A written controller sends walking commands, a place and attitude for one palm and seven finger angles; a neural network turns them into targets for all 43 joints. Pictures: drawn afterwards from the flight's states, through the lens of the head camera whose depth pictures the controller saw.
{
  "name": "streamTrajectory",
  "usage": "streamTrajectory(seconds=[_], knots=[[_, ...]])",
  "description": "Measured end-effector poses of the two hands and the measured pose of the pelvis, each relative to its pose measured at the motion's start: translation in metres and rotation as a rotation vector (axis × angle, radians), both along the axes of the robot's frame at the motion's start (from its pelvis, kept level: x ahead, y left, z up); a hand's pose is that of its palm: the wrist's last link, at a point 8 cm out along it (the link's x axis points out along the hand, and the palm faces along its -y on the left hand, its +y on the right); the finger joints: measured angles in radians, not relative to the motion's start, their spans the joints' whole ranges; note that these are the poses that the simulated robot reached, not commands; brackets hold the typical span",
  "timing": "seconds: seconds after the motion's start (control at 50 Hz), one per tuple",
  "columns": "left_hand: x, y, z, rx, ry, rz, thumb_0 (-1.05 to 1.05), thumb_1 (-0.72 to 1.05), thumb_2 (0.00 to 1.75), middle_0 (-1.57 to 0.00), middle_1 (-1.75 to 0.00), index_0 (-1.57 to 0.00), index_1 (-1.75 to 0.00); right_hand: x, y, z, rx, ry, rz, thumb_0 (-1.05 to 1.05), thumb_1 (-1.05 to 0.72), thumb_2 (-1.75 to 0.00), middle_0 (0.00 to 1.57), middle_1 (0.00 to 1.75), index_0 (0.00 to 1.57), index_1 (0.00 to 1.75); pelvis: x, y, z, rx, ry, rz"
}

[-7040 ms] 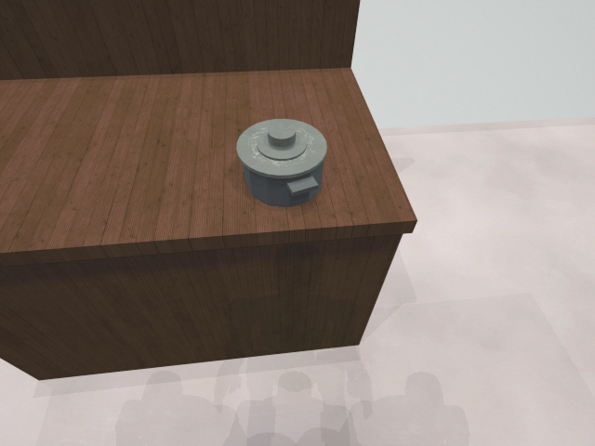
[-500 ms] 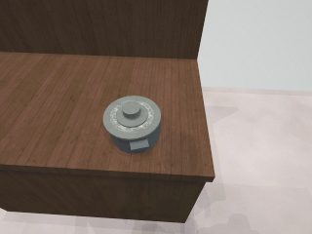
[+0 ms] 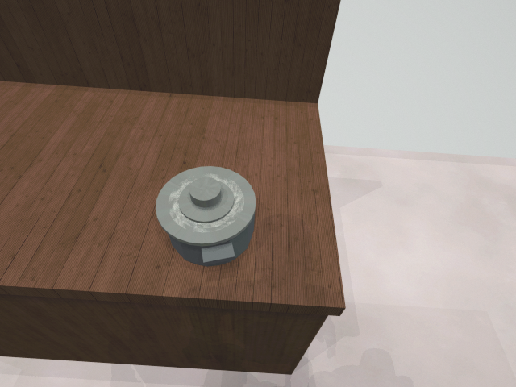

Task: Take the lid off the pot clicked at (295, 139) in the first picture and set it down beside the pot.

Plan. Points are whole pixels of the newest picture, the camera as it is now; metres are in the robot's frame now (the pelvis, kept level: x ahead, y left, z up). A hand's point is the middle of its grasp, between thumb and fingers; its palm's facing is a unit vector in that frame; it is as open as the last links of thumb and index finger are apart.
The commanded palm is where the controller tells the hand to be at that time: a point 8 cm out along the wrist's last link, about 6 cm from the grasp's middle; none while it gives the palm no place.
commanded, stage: come to a stop and stand still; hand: left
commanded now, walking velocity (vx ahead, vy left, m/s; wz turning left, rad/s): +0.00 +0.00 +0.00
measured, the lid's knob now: (205, 192) +0.41 +0.12 +0.07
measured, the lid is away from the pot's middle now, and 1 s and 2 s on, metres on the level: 0.00 0.00 0.00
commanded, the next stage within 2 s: look again from close up in 0.12 s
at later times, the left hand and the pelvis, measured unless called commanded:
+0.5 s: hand out of the picture +0.00 +0.15 -0.18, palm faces +0.02 -0.98 -0.17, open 7.3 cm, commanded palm none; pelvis +0.01 -0.01 +0.00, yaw +0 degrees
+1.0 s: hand out of the picture -0.01 +0.14 -0.18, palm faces +0.03 -0.99 -0.15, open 7.3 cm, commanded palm none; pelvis +0.01 -0.01 +0.00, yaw +0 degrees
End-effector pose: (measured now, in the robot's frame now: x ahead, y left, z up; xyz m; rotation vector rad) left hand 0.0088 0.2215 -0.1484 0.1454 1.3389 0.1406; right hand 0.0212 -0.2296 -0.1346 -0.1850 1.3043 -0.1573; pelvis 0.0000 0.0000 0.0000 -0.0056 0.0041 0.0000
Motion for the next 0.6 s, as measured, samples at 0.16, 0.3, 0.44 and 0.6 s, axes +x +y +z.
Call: streamTrajectory(seconds=[0.16,0.3,0.44,0.6], knots=[[0.001,-0.004,0.002,0.002,0.019,0.003,0.0,0.91,0.9,-0.2,-0.3,-0.2,-0.3,-0.01,0.001,-0.002,0.011,0.05,-0.014,0.01,-0.92,-0.9,0.2,0.3,0.19,0.3,0.005,-0.003,0.001,0.002,0.0,-0.001],[-0.003,-0.009,0.002,-0.003,0.045,0.008,0.0,0.91,0.9,-0.2,-0.3,-0.2,-0.3,-0.019,0.003,-0.004,0.025,0.088,-0.025,0.01,-0.92,-0.9,0.2,0.3,0.19,0.3,0.008,-0.006,0.002,0.003,0.001,-0.002],[-0.008,-0.015,0.001,-0.011,0.061,0.015,0.0,0.91,0.9,-0.2,-0.3,-0.2,-0.3,-0.023,0.004,-0.004,0.032,0.107,-0.034,0.01,-0.92,-0.9,0.2,0.3,0.2,0.3,0.01,-0.009,0.003,0.004,0.0,-0.003],[-0.013,-0.021,0.001,-0.021,0.076,0.02,0.0,0.91,0.9,-0.2,-0.3,-0.2,-0.3,-0.026,0.005,-0.004,0.034,0.119,-0.038,0.01,-0.92,-0.9,0.2,0.3,0.19,0.3,0.01,-0.011,0.004,0.004,0.0,-0.003]])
